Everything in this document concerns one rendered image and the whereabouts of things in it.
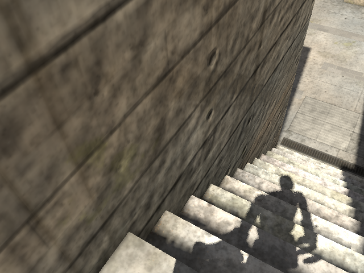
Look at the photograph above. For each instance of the stairs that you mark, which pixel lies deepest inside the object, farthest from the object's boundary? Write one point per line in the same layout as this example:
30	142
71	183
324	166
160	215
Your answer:
284	213

